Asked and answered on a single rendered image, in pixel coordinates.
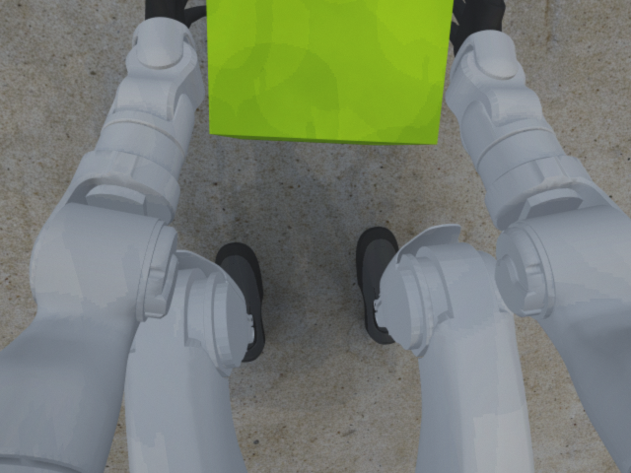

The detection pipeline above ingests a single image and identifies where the right robot forearm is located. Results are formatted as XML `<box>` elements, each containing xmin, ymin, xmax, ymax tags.
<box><xmin>445</xmin><ymin>30</ymin><xmax>631</xmax><ymax>231</ymax></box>

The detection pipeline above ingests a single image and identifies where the right robot upper arm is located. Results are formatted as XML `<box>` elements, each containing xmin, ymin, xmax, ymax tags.
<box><xmin>495</xmin><ymin>205</ymin><xmax>631</xmax><ymax>473</ymax></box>

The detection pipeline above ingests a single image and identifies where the robot left thigh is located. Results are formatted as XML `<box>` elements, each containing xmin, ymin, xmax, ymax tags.
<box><xmin>124</xmin><ymin>268</ymin><xmax>247</xmax><ymax>473</ymax></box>

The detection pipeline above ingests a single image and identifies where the robot right hand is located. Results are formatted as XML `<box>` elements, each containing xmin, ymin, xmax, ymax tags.
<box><xmin>450</xmin><ymin>0</ymin><xmax>506</xmax><ymax>57</ymax></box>

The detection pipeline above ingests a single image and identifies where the right robot shin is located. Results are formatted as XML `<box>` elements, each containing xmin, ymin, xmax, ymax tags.
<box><xmin>374</xmin><ymin>224</ymin><xmax>514</xmax><ymax>344</ymax></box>

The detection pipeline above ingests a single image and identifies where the left robot forearm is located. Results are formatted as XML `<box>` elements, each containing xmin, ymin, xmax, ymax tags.
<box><xmin>30</xmin><ymin>17</ymin><xmax>205</xmax><ymax>303</ymax></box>

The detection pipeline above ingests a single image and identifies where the robot left hand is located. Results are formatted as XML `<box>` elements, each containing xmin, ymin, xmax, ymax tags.
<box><xmin>145</xmin><ymin>0</ymin><xmax>207</xmax><ymax>28</ymax></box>

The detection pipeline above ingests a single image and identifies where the left robot upper arm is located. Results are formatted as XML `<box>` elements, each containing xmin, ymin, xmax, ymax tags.
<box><xmin>0</xmin><ymin>202</ymin><xmax>179</xmax><ymax>473</ymax></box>

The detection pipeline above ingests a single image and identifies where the carton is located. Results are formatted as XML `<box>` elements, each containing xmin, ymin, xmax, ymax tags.
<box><xmin>206</xmin><ymin>0</ymin><xmax>454</xmax><ymax>145</ymax></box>

